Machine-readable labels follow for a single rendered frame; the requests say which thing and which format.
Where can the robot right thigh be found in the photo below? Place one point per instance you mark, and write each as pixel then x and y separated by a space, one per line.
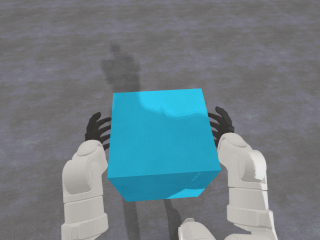
pixel 194 231

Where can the right robot shin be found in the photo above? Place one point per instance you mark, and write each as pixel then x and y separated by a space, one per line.
pixel 188 220

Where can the carton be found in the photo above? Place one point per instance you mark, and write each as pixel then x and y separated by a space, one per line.
pixel 161 145

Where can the robot left hand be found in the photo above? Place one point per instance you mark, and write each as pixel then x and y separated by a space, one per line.
pixel 93 132

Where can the right robot forearm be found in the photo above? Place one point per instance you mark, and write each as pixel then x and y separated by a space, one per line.
pixel 248 199

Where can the robot right hand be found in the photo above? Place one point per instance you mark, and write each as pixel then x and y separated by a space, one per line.
pixel 224 126

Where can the left robot forearm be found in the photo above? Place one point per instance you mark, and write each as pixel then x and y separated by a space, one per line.
pixel 82 193

